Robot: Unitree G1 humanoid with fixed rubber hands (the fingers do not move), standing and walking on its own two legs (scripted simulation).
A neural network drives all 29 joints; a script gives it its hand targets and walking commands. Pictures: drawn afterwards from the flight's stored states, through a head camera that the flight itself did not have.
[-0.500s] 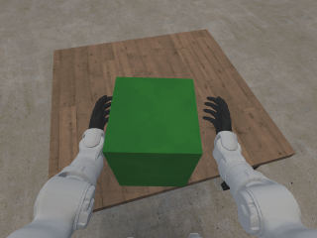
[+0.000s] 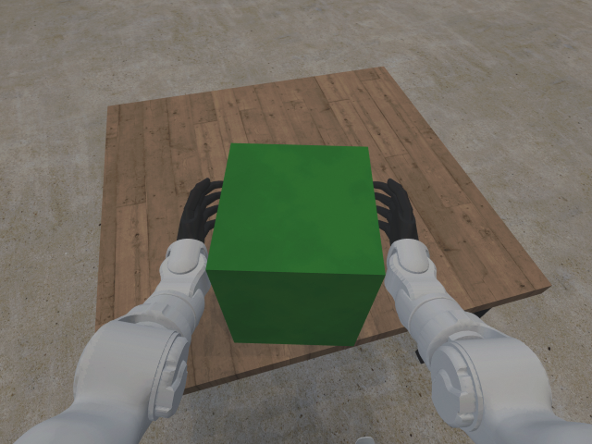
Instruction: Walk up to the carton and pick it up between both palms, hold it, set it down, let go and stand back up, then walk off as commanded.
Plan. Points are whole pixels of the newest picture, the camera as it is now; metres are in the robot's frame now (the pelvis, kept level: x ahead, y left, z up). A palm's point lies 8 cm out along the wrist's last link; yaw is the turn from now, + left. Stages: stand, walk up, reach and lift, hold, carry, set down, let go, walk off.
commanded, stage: reach and lift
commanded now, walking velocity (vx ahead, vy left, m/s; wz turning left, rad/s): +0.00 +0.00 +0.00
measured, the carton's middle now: (296, 251) +0.43 +0.00 -0.02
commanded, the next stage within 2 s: none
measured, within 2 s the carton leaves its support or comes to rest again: leaves its support in 1.84 s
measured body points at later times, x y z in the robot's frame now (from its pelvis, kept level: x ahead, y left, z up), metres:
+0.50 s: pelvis +0.00 +0.00 +0.01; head +0.10 +0.00 +0.45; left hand +0.45 +0.14 +0.03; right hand +0.42 -0.15 +0.03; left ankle +0.02 +0.09 -0.68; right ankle +0.03 -0.15 -0.68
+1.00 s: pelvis +0.00 +0.00 +0.01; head +0.11 +0.00 +0.45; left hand +0.44 +0.14 +0.03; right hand +0.42 -0.15 +0.03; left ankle +0.02 +0.09 -0.68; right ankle +0.03 -0.15 -0.68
